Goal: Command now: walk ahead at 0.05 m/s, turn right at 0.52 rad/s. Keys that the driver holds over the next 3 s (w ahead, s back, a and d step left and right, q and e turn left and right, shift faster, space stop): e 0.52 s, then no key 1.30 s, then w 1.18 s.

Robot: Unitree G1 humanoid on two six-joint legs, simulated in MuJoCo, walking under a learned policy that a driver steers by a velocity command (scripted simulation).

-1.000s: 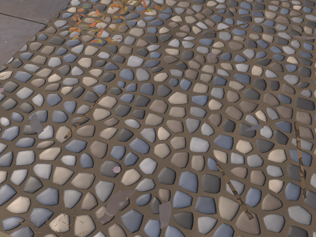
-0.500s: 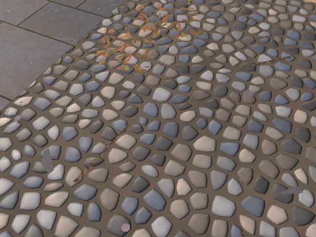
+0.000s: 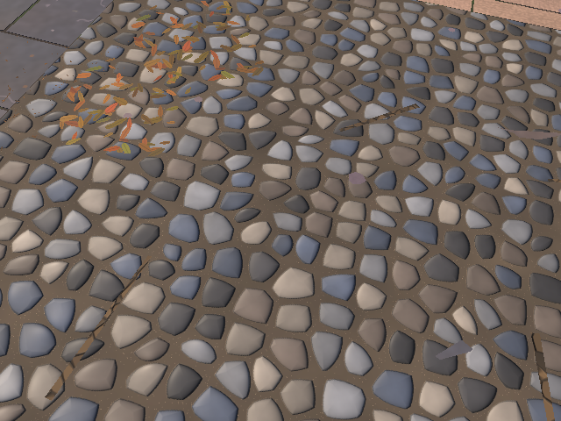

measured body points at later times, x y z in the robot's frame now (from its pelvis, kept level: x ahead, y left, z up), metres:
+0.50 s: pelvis -0.03 -0.03 +0.01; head -0.01 -0.07 +0.45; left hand +0.16 +0.21 -0.09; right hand -0.01 -0.33 -0.13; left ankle +0.03 +0.10 -0.67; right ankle -0.05 -0.11 -0.74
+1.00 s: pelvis -0.03 +0.00 +0.00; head -0.01 +0.01 +0.45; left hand +0.17 +0.19 -0.13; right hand -0.01 -0.28 -0.11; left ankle +0.01 +0.08 -0.74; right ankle -0.09 -0.11 -0.73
